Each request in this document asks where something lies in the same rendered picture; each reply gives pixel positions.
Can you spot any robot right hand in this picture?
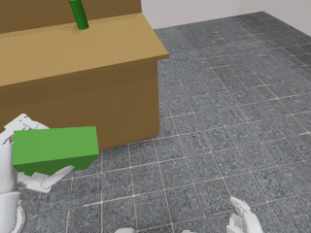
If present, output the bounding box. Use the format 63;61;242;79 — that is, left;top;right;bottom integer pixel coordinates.
226;196;263;233

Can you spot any robot left hand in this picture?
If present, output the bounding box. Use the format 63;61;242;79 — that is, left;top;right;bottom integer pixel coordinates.
0;114;75;194

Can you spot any table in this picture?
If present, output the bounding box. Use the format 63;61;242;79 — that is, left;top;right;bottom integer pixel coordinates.
0;0;169;151

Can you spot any sponge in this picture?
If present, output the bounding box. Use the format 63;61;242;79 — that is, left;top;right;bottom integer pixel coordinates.
12;126;99;177

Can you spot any left robot forearm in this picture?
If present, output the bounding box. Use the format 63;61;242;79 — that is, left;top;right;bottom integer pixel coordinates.
0;191;28;233

